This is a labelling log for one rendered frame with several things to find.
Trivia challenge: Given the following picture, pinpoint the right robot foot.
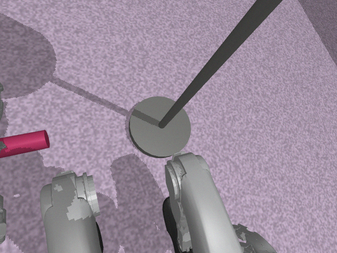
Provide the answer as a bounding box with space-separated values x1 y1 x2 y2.
163 197 193 253

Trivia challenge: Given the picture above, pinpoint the floor lamp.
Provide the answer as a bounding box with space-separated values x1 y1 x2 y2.
128 0 283 158

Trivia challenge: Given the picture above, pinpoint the can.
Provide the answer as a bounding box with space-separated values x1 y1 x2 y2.
0 130 50 158

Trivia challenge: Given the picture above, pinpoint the right robot hand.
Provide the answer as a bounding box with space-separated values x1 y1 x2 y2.
233 224 277 253

